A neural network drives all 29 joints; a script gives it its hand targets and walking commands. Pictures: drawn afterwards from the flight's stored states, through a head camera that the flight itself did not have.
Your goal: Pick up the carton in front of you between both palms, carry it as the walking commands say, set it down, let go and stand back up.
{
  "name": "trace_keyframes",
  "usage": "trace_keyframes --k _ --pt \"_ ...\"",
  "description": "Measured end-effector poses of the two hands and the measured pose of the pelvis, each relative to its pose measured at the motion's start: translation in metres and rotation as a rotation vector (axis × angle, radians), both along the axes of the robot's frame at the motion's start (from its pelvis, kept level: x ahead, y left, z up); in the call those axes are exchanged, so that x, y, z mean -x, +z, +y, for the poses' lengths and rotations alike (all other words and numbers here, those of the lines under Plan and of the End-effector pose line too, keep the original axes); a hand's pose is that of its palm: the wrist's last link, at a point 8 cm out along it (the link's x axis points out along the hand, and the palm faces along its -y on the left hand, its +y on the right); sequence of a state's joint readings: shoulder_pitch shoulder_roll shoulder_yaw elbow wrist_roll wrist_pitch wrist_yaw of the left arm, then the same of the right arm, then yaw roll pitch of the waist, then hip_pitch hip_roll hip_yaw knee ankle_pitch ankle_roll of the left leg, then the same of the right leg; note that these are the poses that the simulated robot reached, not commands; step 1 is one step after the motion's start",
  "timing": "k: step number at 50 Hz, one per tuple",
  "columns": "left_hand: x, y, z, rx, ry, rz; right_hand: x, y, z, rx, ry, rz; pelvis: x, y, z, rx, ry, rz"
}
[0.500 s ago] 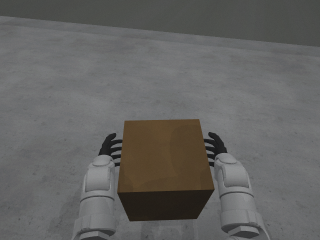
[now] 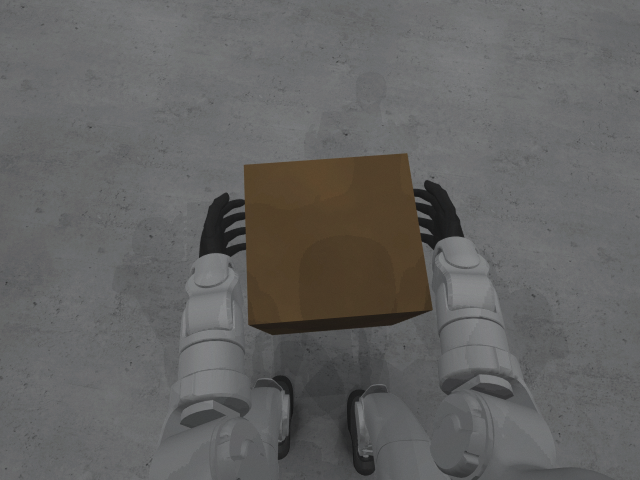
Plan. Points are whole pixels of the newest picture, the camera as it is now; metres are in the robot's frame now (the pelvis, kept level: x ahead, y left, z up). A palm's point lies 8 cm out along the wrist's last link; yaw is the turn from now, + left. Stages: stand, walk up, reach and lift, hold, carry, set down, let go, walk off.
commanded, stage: set down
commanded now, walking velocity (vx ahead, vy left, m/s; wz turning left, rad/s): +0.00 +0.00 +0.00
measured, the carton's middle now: (329, 257) +0.38 -0.01 -0.14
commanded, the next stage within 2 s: none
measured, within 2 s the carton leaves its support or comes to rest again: neither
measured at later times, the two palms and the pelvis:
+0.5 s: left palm (240, 257) +0.40 +0.14 -0.21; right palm (412, 236) +0.44 -0.15 -0.20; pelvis -0.01 -0.02 -0.13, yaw +0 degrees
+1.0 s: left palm (256, 268) +0.43 +0.14 -0.37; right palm (392, 244) +0.48 -0.16 -0.36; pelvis -0.04 -0.02 -0.26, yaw +0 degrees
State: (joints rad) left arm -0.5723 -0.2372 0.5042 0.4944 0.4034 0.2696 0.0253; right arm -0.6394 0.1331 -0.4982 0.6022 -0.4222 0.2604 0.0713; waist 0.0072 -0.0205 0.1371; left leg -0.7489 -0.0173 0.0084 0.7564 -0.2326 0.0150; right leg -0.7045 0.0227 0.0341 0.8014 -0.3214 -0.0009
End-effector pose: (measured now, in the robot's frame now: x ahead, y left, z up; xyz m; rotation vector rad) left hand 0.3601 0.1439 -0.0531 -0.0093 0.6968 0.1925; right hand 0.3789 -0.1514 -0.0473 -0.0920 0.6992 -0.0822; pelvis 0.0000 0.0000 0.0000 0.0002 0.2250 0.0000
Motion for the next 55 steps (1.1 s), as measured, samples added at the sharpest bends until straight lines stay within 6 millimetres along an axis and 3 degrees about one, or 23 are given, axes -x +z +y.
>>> trace_keyframes --k 7,23,41,55 --pt "-0.007 -0.068 0.000 0.034 0.057 -0.043 -0.014 -0.071 0.000 -0.037 0.012 -0.038 0.001 -0.038 -0.007 0.001 0.006 0.242" --pt "-0.042 -0.143 -0.003 0.058 0.096 -0.041 -0.057 -0.144 -0.002 -0.063 0.017 -0.031 0.004 -0.118 -0.017 -0.002 0.004 0.493" --pt "-0.062 -0.267 -0.005 0.056 0.125 -0.030 -0.088 -0.267 -0.003 -0.044 0.063 -0.021 0.032 -0.218 -0.015 -0.012 -0.003 0.600" --pt "-0.076 -0.349 -0.008 0.042 0.137 -0.001 -0.111 -0.348 -0.004 -0.026 0.103 0.006 0.047 -0.277 -0.016 -0.025 -0.005 0.603"
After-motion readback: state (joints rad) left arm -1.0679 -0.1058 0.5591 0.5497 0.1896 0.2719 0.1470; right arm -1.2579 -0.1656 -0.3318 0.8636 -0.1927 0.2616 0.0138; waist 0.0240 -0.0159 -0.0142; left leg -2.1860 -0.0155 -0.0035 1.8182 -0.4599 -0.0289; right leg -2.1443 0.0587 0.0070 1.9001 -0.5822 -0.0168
